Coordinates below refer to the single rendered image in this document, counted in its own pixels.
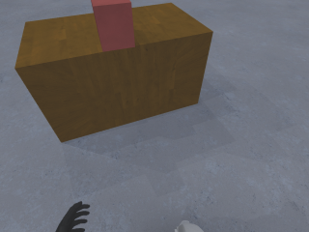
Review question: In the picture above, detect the pedestal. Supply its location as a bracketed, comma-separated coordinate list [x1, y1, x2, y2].
[14, 3, 213, 143]

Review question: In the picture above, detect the left robot hand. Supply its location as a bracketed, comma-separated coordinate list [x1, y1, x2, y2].
[55, 201, 90, 232]

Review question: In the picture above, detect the robot right shin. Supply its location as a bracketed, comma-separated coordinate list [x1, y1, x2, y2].
[178, 220, 190, 227]

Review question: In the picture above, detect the carton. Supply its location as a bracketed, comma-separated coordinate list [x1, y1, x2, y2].
[91, 0, 135, 52]

